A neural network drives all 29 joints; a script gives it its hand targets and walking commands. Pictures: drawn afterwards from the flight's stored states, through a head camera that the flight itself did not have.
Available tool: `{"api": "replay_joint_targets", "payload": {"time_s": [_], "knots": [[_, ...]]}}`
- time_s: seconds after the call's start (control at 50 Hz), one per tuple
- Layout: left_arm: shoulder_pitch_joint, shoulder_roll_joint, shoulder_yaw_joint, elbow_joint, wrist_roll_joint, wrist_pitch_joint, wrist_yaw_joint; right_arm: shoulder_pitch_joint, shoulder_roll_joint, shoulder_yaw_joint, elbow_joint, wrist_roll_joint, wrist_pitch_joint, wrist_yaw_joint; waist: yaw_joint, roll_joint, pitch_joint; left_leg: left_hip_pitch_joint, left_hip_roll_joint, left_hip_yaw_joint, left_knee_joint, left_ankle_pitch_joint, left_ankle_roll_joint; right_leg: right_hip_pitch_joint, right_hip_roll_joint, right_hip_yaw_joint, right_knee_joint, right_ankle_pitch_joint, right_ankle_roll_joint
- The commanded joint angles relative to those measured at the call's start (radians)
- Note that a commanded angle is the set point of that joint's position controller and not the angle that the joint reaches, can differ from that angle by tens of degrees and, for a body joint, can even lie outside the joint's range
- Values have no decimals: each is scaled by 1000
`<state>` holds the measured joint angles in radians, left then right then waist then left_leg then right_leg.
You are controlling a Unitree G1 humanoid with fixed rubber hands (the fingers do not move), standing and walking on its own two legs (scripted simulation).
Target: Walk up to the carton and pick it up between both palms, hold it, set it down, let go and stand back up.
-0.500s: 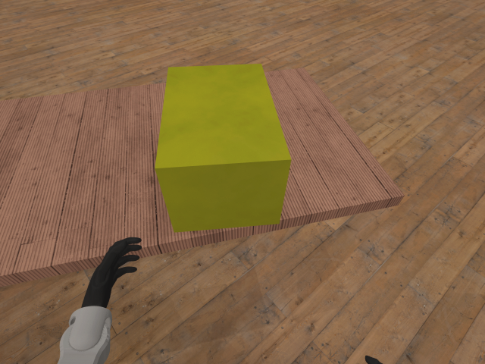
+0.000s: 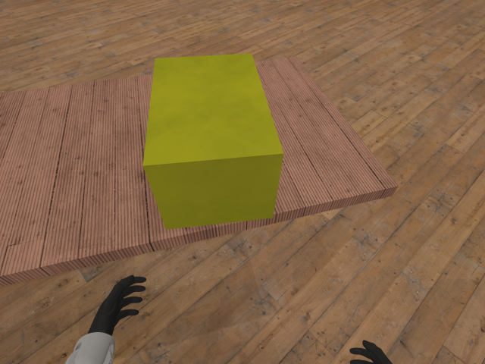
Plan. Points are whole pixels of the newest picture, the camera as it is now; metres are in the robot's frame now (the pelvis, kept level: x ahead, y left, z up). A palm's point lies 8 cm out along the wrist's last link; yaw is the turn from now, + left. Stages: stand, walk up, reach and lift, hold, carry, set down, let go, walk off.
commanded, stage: stand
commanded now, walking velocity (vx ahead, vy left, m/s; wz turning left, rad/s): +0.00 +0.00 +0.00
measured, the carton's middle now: (211, 135) +0.54 +0.09 +0.07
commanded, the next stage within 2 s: none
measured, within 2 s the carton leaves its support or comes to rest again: neither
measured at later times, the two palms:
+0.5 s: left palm out of the picture +0.12 +0.23 -0.11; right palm out of the picture +0.12 -0.23 -0.11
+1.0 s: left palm out of the picture +0.11 +0.23 -0.12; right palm out of the picture +0.07 -0.25 -0.12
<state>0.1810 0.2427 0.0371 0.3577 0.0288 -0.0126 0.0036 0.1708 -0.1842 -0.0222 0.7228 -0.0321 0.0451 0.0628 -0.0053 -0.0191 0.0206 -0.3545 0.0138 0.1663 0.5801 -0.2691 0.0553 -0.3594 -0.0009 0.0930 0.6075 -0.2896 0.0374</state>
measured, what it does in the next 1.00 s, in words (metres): stands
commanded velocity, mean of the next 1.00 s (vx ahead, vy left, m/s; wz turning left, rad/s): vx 0.00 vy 0.00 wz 0.00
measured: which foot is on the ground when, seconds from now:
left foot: down 0.00-1.00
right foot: down 0.00-1.00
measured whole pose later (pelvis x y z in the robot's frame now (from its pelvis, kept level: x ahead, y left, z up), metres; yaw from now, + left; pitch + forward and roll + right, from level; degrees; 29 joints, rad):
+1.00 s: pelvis +0.02 +0.00 +0.00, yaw -2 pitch +1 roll +0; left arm 0.26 0.19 0.02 0.78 0.03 0.02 0.03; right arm 0.24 -0.19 -0.04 0.88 -0.02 0.04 -0.02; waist -0.02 -0.03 0.03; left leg -0.27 0.03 0.20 0.55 -0.30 0.05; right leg -0.29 0.01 0.12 0.57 -0.30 0.03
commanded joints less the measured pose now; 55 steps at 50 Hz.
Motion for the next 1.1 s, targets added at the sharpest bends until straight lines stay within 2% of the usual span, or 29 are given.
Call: {"api": "replay_joint_targets", "payload": {"time_s": [0.0,0.04,0.12,0.16,0.26,0.42,0.68,0.98,1.0,1.02,1.06,1.08], "knots": [[-23,71,11,2,4,-10,4,-15,-92,-25,-79,-1,-44,-10,-20,-95,-163,151,62,-97,-44,62,-42,30,-58,57,-98,195,-16],[-29,78,14,28,3,-13,3,-21,-94,-24,-76,7,-49,-21,-18,-44,-155,153,77,-102,-56,57,-34,20,-47,50,-93,165,-17],[15,71,12,84,1,-3,-1,-46,-92,-19,-74,14,-45,-43,3,91,-125,128,111,-119,-103,51,-11,29,-23,14,-55,161,-21],[43,60,8,116,2,-1,1,-34,-95,-20,-66,17,-42,-53,6,104,-124,135,117,-115,-106,67,-2,38,-18,-1,-44,185,-22],[73,40,1,172,4,6,9,4,-113,-28,-46,17,-27,-69,-2,53,-97,145,120,-104,-97,59,14,22,-16,-13,-37,226,-28],[82,35,4,216,5,12,16,20,-118,-34,-29,11,-13,-75,-6,-16,-64,126,112,-100,-99,-2,24,9,-18,11,-49,231,-36],[86,47,12,275,6,13,21,39,-118,-36,22,13,-21,-77,1,17,-61,124,122,-107,-148,-24,34,35,-17,13,-61,205,-39],[93,41,11,378,1,8,34,92,-121,-48,114,15,-22,-88,-12,0,-37,160,116,-99,-162,-16,32,32,-27,33,-101,224,-53],[103,38,4,409,4,12,37,116,-116,-50,120,12,-21,-90,-13,-19,-12,137,126,-100,-151,-51,30,26,-34,47,-122,188,-58],[120,51,7,422,3,15,30,111,-109,-45,127,10,-20,-87,-4,-34,10,132,101,-88,-144,-63,24,8,-41,78,-149,139,-64],[85,38,2,439,3,18,31,138,-113,-50,136,14,-18,-87,-21,-76,33,140,86,-89,-131,-70,12,-32,-54,109,-198,70,-76],[95,54,5,444,4,16,30,137,-108,-51,146,15,-20,-85,-14,-67,-7,166,84,-90,-136,-73,12,-21,-47,103,-201,33,-68]]}}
